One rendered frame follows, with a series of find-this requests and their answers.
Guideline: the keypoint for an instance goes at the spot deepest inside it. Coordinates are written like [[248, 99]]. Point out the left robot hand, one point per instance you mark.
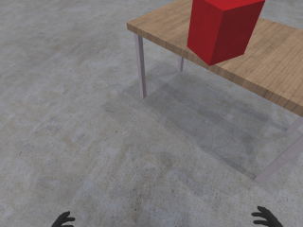
[[63, 218]]

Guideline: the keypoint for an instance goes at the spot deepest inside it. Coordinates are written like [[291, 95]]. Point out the table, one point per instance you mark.
[[271, 66]]

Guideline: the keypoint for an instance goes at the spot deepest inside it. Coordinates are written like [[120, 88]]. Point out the right robot hand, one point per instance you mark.
[[265, 213]]

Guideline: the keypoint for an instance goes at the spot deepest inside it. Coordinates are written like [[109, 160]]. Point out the carton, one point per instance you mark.
[[220, 30]]

